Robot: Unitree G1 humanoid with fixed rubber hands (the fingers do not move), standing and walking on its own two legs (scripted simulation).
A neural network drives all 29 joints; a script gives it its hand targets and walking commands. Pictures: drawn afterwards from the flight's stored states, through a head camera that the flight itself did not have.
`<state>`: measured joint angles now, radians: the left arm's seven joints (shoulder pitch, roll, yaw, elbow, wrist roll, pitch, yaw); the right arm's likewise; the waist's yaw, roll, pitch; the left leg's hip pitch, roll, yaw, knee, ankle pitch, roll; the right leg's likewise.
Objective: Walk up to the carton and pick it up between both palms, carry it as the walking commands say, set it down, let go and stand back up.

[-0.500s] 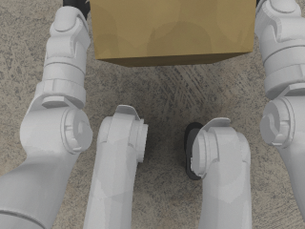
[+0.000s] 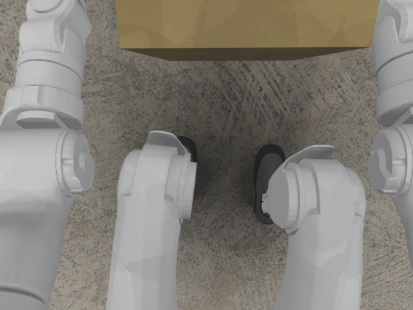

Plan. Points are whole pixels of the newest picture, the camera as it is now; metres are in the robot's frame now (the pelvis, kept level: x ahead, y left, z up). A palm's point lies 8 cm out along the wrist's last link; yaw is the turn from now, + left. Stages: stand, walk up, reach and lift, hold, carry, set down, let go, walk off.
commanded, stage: set down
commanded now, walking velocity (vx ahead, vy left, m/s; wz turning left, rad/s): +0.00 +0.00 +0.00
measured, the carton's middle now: out of the picture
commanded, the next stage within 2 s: let go in 1.42 s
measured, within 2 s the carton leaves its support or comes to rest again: neither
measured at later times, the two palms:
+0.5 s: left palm out of the picture +0.53 +0.26 -0.06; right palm out of the picture +0.57 -0.18 -0.06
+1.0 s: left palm out of the picture +0.53 +0.27 +0.08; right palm out of the picture +0.58 -0.19 +0.08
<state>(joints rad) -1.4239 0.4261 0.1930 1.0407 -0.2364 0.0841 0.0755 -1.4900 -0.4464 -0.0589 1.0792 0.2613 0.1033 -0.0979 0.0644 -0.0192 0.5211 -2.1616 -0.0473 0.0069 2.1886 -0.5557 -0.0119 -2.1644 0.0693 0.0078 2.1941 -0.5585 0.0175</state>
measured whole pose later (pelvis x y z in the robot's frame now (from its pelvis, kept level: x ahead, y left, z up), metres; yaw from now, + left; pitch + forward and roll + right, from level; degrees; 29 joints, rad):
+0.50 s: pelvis +0.00 +0.00 +0.07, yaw +0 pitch +28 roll +0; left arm -1.34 0.45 0.20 0.81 -0.24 0.22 0.08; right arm -1.40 -0.48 -0.12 0.85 0.21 0.22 -0.06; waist 0.05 -0.02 0.51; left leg -1.92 -0.04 0.00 2.01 -0.57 0.00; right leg -1.92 0.05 0.01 2.01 -0.58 0.01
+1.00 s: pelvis +0.00 -0.01 +0.19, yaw +1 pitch +27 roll +0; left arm -1.32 0.50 0.23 0.70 -0.24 0.34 0.02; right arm -1.38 -0.48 -0.15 0.72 0.18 0.36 -0.05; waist 0.05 -0.01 0.52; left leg -1.58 -0.05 -0.02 1.55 -0.44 -0.01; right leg -1.58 0.05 0.02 1.57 -0.46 0.00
